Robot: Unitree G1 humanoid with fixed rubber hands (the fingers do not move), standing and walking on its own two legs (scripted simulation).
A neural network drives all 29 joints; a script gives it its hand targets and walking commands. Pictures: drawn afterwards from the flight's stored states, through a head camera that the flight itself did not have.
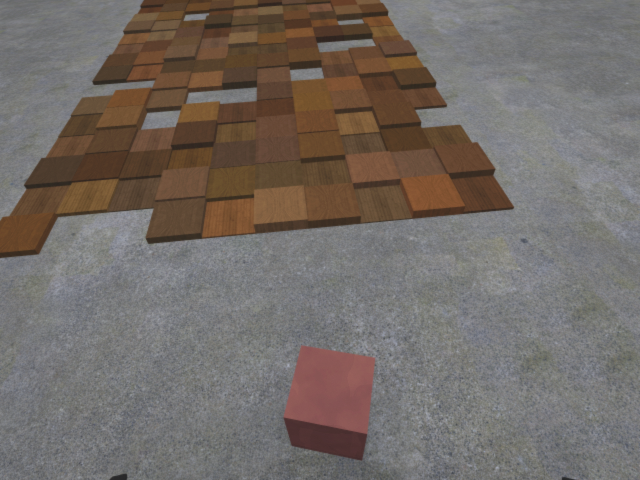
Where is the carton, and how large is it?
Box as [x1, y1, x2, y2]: [283, 345, 374, 460]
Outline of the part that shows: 301,345 283,417 291,444 294,446 361,460 367,431 374,358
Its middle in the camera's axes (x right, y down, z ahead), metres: +0.04 +0.46 +1.11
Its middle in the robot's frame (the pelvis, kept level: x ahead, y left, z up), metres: +0.46 +0.01 -0.66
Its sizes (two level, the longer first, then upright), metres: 0.210 0.200 0.250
